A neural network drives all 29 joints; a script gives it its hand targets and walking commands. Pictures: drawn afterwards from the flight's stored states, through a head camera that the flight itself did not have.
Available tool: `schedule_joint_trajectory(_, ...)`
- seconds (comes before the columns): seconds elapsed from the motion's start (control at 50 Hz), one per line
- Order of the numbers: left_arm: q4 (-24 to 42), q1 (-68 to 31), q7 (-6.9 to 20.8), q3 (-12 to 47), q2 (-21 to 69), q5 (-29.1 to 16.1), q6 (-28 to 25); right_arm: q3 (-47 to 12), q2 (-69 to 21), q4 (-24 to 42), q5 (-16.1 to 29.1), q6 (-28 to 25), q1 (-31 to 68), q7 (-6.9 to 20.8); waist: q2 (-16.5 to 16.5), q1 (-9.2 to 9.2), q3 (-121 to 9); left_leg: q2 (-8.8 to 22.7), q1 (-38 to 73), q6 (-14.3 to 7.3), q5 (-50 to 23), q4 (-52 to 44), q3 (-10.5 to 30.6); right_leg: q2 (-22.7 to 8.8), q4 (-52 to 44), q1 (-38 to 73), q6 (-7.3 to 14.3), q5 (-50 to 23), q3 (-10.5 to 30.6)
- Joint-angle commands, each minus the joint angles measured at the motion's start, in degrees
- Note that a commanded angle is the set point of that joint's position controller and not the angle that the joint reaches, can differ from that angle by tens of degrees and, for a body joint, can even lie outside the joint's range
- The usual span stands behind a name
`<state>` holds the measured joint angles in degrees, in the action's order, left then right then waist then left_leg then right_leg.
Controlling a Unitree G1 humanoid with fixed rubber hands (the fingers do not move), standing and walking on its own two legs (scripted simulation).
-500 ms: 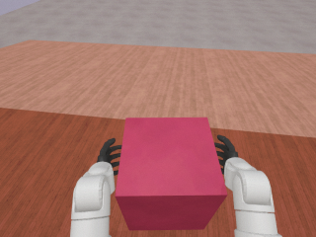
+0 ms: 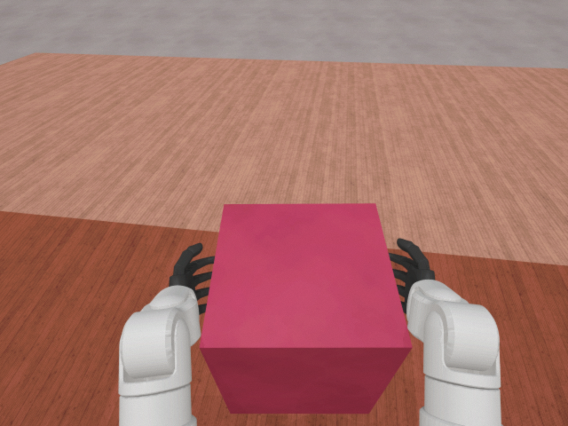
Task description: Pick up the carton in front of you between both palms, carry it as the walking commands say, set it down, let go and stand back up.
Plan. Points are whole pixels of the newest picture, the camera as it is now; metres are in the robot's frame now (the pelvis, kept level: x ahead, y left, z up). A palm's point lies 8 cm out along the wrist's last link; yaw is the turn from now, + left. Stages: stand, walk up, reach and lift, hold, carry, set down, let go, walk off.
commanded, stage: carry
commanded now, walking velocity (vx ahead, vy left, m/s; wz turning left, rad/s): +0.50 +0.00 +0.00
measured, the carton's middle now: (299, 313) +0.28 +0.00 +0.01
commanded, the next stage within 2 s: none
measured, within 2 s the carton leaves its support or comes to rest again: neither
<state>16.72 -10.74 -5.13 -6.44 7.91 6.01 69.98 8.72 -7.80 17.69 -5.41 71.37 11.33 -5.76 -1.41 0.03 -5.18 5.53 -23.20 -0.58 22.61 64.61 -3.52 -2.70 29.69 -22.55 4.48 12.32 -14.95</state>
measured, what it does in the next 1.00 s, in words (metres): walks ahead: left foot, then right foot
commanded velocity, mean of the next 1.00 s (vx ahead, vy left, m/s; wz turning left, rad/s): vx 0.50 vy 0.00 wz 0.00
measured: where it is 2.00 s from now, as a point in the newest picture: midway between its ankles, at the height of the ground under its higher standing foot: (288, 203)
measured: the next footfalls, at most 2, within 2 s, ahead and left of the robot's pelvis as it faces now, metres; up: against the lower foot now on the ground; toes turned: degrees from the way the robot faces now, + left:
left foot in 0.34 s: +0.43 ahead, +0.10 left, +0.00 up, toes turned +10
right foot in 0.84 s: +0.76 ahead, -0.11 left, +0.00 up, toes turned -14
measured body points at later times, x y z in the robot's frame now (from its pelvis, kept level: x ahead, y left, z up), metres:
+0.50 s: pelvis +0.34 +0.04 +0.01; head +0.36 +0.04 +0.45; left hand +0.63 +0.16 +0.05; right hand +0.60 -0.14 +0.06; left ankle +0.39 +0.10 -0.73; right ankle +0.21 -0.09 -0.63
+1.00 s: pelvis +0.67 -0.03 +0.00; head +0.70 -0.05 +0.45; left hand +0.96 +0.12 +0.08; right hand +0.97 -0.18 +0.07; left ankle +0.57 +0.10 -0.63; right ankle +0.72 -0.10 -0.73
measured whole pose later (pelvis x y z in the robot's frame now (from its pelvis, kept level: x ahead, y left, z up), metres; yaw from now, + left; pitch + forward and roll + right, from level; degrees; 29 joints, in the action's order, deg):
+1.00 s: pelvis +0.67 -0.03 +0.00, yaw +0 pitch +4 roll +0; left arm 19.0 -11.9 -4.9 -7.2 8.1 5.5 69.4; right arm 8.3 -8.1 20.1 -6.7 70.7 12.4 -5.1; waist -1.4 2.0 -1.7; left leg 4.0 -26.8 -2.3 20.1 70.4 -2.6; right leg -1.8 28.3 -21.2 5.3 11.3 -13.8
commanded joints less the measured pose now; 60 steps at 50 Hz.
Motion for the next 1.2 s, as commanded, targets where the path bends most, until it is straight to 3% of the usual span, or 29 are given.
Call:
schedule_joint_trajectory(0.0,7.51,-27.93,14.29,40.55,55.11,-23.29,-1.06,-43.91,-52.94,5.80,23.27,-1.67,28.27,15.37,4.58,0.77,-16.39,3.02,-16.09,-0.80,-6.86,0.23,2.31,-17.35,-17.87,26.00,2.91,-5.63,23.80)
schedule_joint_trajectory(0.12,9.51,-24.68,15.55,41.91,51.62,-25.28,-1.32,-43.94,-52.68,6.06,19.93,-3.34,21.87,13.21,8.23,0.86,-13.10,0.24,-17.59,0.82,-14.28,-19.05,-3.82,-12.73,-18.37,29.56,2.76,-17.57,12.32)
schedule_joint_trajectory(0.24,7.23,-20.37,15.65,40.33,48.67,-22.99,-0.43,-43.85,-50.14,6.14,20.21,-1.88,20.45,13.71,10.33,1.36,-6.55,-2.76,-10.09,-1.08,-22.50,-35.05,-9.25,-10.67,-17.50,29.25,1.22,-25.98,5.97)
schedule_joint_trajectory(0.28,7.20,-20.86,15.50,40.20,48.28,-22.54,-0.26,-43.74,-49.59,6.13,20.91,-1.53,21.27,14.19,11.01,1.08,-6.98,-3.91,-3.44,-2.11,-21.90,-36.81,-10.84,-10.81,-12.22,29.33,0.03,-33.26,4.12)
schedule_joint_trajectory(0.3,7.35,-21.24,15.42,40.33,48.11,-22.50,-0.15,-43.46,-49.50,5.74,20.97,-1.46,21.10,14.39,10.14,0.30,-8.98,-5.86,4.00,-2.16,-20.54,-38.88,-13.07,-9.61,-5.37,27.69,-1.12,-35.82,1.51)
schedule_joint_trajectory(0.32,7.53,-21.52,15.34,40.48,47.81,-22.49,-0.02,-43.00,-49.21,4.97,20.97,-1.42,20.52,14.61,7.59,-0.64,-12.46,-6.94,15.70,-2.34,-16.19,-38.77,-13.93,-7.45,4.26,22.17,-2.27,-33.37,0.07)
schedule_joint_trajectory(0.34,7.43,-22.33,15.30,40.53,47.21,-22.51,0.06,-42.79,-49.11,4.66,20.82,-1.33,19.99,14.82,1.71,-1.83,-16.13,2.39,26.83,-3.05,-7.67,-40.51,-1.06,-6.35,17.01,12.33,-3.80,-17.88,1.68)
schedule_joint_trajectory(0.36,8.57,-23.14,15.12,41.42,47.94,-22.77,0.48,-41.98,-48.67,2.56,20.35,-1.89,19.69,15.17,-14.16,-1.83,-21.47,18.67,40.83,-12.42,2.25,-47.46,27.88,1.16,35.95,-6.65,-6.44,-0.09,4.53)
schedule_joint_trajectory(0.38,7.85,-23.77,15.25,41.35,48.16,-22.66,0.16,-42.45,-50.76,2.04,21.36,-2.24,18.87,15.37,-14.12,-1.50,-18.71,19.57,40.16,-13.60,-6.69,-52.90,33.87,2.66,43.58,-15.77,-5.29,14.20,11.05)
schedule_joint_trajectory(0.4,7.20,-24.21,15.34,41.83,50.29,-22.79,-0.52,-43.00,-52.18,3.32,21.92,-2.77,20.82,15.53,-10.85,-1.37,-17.97,18.09,37.71,-12.69,-15.68,-51.13,26.76,-0.77,46.99,-17.29,-3.72,12.76,13.98)
schedule_joint_trajectory(0.42,7.37,-24.33,15.40,42.14,52.12,-22.95,-1.30,-43.60,-54.10,4.03,22.44,-3.33,21.86,15.66,-4.42,-1.24,-18.31,16.64,34.90,-11.06,-21.32,-49.32,21.02,-3.04,46.01,-16.90,-3.03,10.16,14.88)
schedule_joint_trajectory(0.44,7.10,-24.24,15.37,42.28,53.67,-23.05,-2.05,-44.14,-55.40,5.26,22.87,-3.91,22.99,15.75,-0.28,-1.03,-17.10,15.51,30.56,-9.26,-24.43,-49.60,15.64,-4.82,42.23,-15.59,-2.81,7.03,15.25)
schedule_joint_trajectory(0.48,7.00,-22.83,14.97,42.81,55.43,-22.80,-3.25,-45.02,-56.40,6.38,23.60,-4.77,23.38,15.96,-2.58,-0.72,-17.53,13.06,26.42,-6.79,-22.61,-51.42,8.93,-5.08,35.81,-12.00,-3.20,3.13,13.74)
schedule_joint_trajectory(0.54,6.78,-19.51,14.05,43.18,55.61,-21.39,-4.53,-45.36,-55.22,6.80,23.93,-5.30,20.62,16.61,-5.20,-0.83,-15.46,11.27,26.73,-6.62,-23.21,-53.23,3.23,-4.15,27.05,-13.82,-4.31,0.11,10.49)
schedule_joint_trajectory(0.62,8.81,-19.09,13.36,43.61,53.45,-21.02,-4.44,-44.89,-52.02,7.87,23.59,-5.16,18.81,16.87,-6.59,-0.90,-10.80,8.75,28.05,-6.60,-28.13,-54.00,-1.89,-3.33,13.42,-15.79,-5.28,-6.11,6.90)
schedule_joint_trajectory(0.72,11.03,-19.75,13.43,43.06,48.84,-22.05,-1.78,-42.98,-47.24,8.68,21.97,-3.08,17.36,15.78,-7.15,-1.31,-5.83,7.95,29.07,-5.92,-34.02,-53.18,-5.41,-1.05,1.69,-11.52,-3.57,-11.56,3.03)
schedule_joint_trajectory(0.76,10.68,-20.16,13.71,42.30,47.25,-22.27,-0.59,-42.61,-45.96,8.36,21.41,-2.08,17.76,15.41,-7.63,-1.11,-5.43,8.11,30.19,-5.07,-39.88,-49.45,-6.61,-0.47,-0.35,-7.44,-2.31,-11.21,2.29)
schedule_joint_trajectory(0.8,9.60,-20.21,13.98,41.32,46.26,-22.41,0.22,-42.58,-45.00,8.58,21.44,-1.16,19.79,15.16,-6.26,0.44,-9.09,5.64,26.75,-2.94,-46.35,-36.31,-10.68,3.91,-3.54,6.86,-1.89,-7.45,-1.61)
schedule_joint_trajectory(0.82,9.16,-20.76,14.13,40.59,45.62,-22.43,0.51,-42.65,-44.36,8.74,21.50,-0.76,21.19,15.06,-3.01,1.34,-12.86,3.51,19.15,-1.61,-39.01,-25.39,-10.77,2.40,-2.67,18.98,-1.83,-3.14,1.01)
schedule_joint_trajectory(0.84,8.36,-21.80,14.28,39.78,44.13,-22.12,0.63,-43.14,-44.25,9.55,22.00,-0.14,23.48,14.89,8.55,2.03,-18.16,-0.50,3.20,0.64,-22.78,-8.02,-8.67,-13.35,-6.09,32.54,3.74,7.55,24.91)
schedule_joint_trajectory(0.86,6.51,-21.83,14.35,39.52,44.85,-22.56,0.36,-43.59,-44.01,10.08,22.33,0.28,25.30,14.84,21.31,3.75,-19.61,-8.12,-11.59,1.50,3.63,6.02,-4.71,-21.11,-15.33,39.21,10.17,5.77,45.74)
schedule_joint_trajectory(0.88,7.36,-23.59,14.44,39.67,45.95,-23.31,0.38,-44.03,-45.28,8.92,22.59,-0.01,27.17,14.69,16.52,2.44,-18.14,-4.70,-16.40,-0.42,5.08,13.82,1.85,-21.25,-14.64,38.29,9.99,-2.58,41.48)
schedule_joint_trajectory(0.92,7.44,-28.31,14.46,41.03,49.04,-24.35,-0.28,-44.30,-47.86,7.71,22.84,-0.90,30.17,14.66,6.11,2.03,-17.40,-0.44,-16.58,-2.53,-0.36,13.02,3.94,-17.73,-11.26,30.75,7.33,-13.85,30.28)
schedule_joint_trajectory(0.94,7.59,-30.68,14.48,41.73,49.73,-24.88,-0.72,-44.39,-48.50,6.96,22.93,-1.44,31.15,14.53,3.87,1.70,-17.12,0.93,-15.27,-2.60,-2.96,9.22,4.46,-16.47,-11.94,27.32,5.64,-12.97,26.30)
schedule_joint_trajectory(0.98,7.05,-34.30,14.53,42.42,49.35,-25.62,-1.48,-44.92,-49.17,5.18,22.45,-2.37,33.13,13.90,5.84,1.69,-17.53,0.47,-13.26,-2.27,-6.10,5.07,2.59,-14.91,-13.65,24.02,4.30,-9.45,21.59)
schedule_joint_trajectory(1.04,4.13,-39.09,14.44,42.47,46.16,-26.14,-2.23,-44.46,-47.06,1.85,21.49,-3.43,36.94,12.61,7.59,1.19,-15.61,0.61,-16.63,-1.30,-8.82,-1.96,0.92,-13.99,-15.19,22.68,5.80,-8.04,17.42)
schedule_joint_trajectory(1.1,0.13,-44.81,13.60,40.97,42.98,-26.66,-2.55,-43.38,-44.58,-1.82,22.13,-3.67,43.10,11.45,7.75,1.87,-12.94,0.32,-19.24,-0.90,-13.18,-11.35,-1.25,-12.28,-15.08,23.59,6.65,-11.93,14.34)
schedule_joint_trajectory(1.18,-7.31,-49.53,12.30,37.21,41.99,-26.20,-2.05,-40.21,-43.55,-8.57,23.48,-3.07,49.44,10.97,8.14,3.16,-10.67,-2.24,-15.97,-2.06,-19.26,-24.80,-4.60,-9.71,-12.94,24.77,5.72,-18.58,10.63)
